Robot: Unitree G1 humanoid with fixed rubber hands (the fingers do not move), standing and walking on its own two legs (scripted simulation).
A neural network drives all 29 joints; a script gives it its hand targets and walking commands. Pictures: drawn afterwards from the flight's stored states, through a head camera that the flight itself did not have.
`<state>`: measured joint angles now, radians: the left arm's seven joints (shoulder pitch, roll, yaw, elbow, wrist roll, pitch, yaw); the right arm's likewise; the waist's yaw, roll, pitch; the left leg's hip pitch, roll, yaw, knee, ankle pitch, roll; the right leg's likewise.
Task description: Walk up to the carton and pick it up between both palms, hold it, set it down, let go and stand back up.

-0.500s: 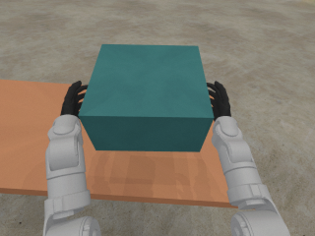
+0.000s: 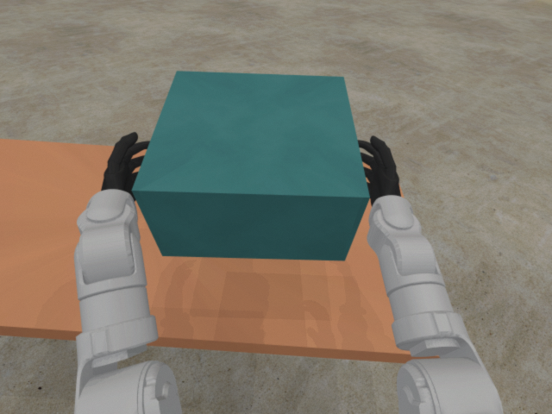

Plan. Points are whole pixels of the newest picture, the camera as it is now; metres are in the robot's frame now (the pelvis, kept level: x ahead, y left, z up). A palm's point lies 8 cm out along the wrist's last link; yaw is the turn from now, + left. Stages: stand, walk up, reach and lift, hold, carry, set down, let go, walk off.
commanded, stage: hold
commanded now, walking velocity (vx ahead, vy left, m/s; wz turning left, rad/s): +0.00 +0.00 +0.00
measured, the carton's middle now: (257, 162) +0.44 +0.00 +0.17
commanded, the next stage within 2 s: none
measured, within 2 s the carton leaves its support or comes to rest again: neither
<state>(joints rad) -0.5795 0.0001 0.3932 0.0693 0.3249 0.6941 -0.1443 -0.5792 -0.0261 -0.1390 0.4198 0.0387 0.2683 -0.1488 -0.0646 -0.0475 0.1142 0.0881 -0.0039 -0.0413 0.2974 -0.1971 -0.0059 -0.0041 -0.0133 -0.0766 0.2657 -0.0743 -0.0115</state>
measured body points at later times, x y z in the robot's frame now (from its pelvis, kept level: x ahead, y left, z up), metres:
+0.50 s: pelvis +0.00 +0.00 +0.00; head -0.03 +0.03 +0.45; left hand +0.37 +0.19 +0.18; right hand +0.37 -0.17 +0.17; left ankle -0.01 +0.12 -0.75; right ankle +0.06 -0.11 -0.75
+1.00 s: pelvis +0.00 +0.00 +0.00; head -0.03 +0.03 +0.45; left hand +0.37 +0.19 +0.18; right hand +0.36 -0.17 +0.17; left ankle -0.01 +0.12 -0.75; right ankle +0.06 -0.11 -0.75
